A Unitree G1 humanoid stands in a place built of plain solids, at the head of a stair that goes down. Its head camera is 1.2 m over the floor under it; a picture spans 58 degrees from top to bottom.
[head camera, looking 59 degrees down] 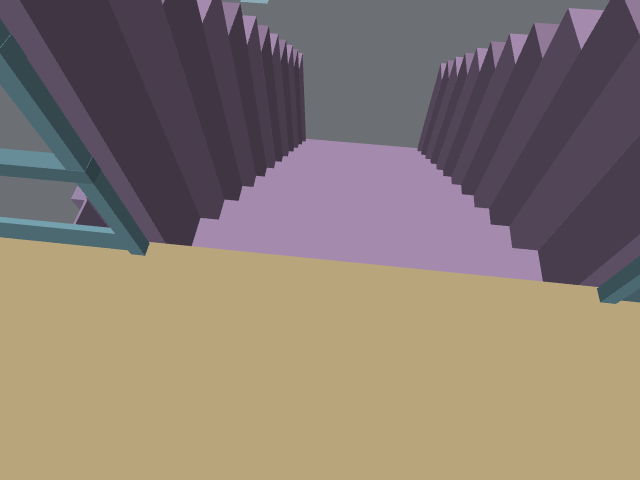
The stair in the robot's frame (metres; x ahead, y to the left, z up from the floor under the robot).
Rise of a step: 0.21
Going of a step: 0.24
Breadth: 1.33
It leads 7 degrees to the right of straight ahead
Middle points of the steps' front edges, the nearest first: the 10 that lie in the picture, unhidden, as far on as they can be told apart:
0.64 -0.15 0.00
0.88 -0.17 -0.21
1.12 -0.20 -0.42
1.36 -0.23 -0.63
1.61 -0.26 -0.84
1.85 -0.28 -1.05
2.09 -0.31 -1.26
2.34 -0.34 -1.47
2.58 -0.37 -1.68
2.82 -0.40 -1.90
